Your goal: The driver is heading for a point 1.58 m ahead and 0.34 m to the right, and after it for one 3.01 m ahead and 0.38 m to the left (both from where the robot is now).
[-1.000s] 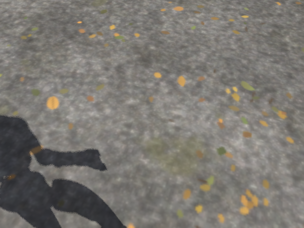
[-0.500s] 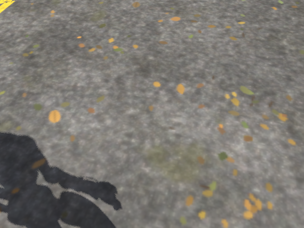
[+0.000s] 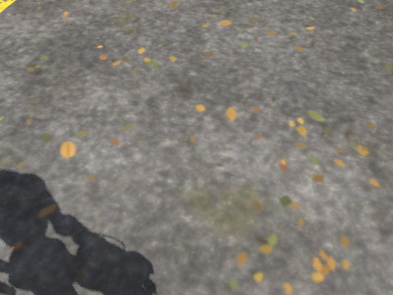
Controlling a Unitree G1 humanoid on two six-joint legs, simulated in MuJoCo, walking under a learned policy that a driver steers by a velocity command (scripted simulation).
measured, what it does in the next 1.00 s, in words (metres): lifts its right foot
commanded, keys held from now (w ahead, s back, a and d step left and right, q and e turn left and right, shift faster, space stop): no key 0.58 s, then w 0.42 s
